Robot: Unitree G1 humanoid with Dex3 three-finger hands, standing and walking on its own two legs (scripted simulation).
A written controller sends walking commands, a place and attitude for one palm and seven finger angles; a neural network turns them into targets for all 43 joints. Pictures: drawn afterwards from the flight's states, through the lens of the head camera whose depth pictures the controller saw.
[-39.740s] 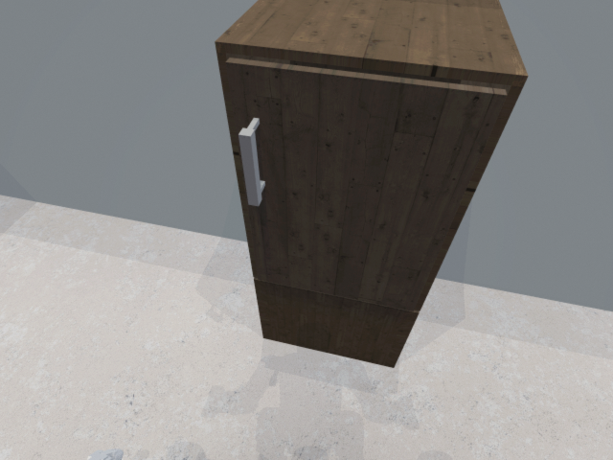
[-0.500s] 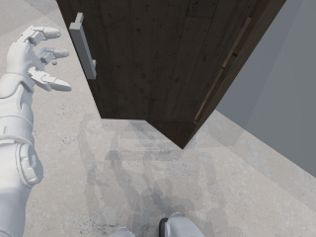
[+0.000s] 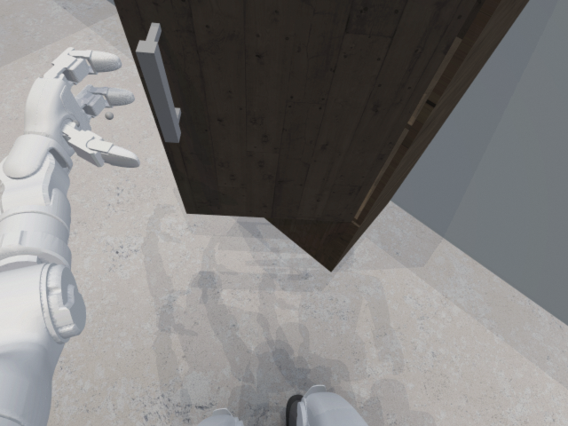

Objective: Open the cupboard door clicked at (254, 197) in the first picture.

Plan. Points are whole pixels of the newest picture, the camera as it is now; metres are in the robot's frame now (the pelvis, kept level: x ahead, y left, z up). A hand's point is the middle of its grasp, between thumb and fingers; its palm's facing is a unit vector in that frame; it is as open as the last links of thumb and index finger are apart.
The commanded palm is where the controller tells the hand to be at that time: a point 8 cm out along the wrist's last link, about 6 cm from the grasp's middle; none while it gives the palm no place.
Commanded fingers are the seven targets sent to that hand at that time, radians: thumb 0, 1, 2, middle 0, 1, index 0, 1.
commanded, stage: move the hooked fingers beside the handle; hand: left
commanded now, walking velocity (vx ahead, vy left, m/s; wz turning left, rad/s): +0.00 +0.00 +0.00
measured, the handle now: (164, 88) +0.56 +0.13 +0.10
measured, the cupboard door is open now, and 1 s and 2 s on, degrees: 40 40 41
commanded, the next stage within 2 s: slide the fingers in behind the handle in 0.30 s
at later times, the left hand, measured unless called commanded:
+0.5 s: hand (120, 115) +0.51 +0.18 +0.10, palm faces -0.10 -1.00 -0.01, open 14.0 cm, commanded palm +0.49 +0.23 +0.10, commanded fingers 0.00 -0.50 0.30 -0.30 -1.20 -0.30 -1.20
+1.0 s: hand (145, 118) +0.51 +0.15 +0.10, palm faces -0.11 -0.99 +0.00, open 14.0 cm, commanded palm +0.49 +0.20 +0.10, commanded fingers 0.00 -0.50 0.30 -0.30 -1.20 -0.30 -1.20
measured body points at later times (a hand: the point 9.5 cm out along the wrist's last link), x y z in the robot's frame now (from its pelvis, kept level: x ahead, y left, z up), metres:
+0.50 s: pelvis -0.01 +0.00 +0.00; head +0.12 +0.01 +0.43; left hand +0.51 +0.24 +0.11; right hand -0.02 -0.27 -0.11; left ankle -0.04 +0.07 -0.69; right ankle +0.03 -0.11 -0.69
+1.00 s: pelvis +0.00 -0.01 +0.00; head +0.11 +0.00 +0.43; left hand +0.51 +0.21 +0.10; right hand +0.00 -0.27 -0.11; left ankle -0.04 +0.07 -0.69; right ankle +0.03 -0.11 -0.69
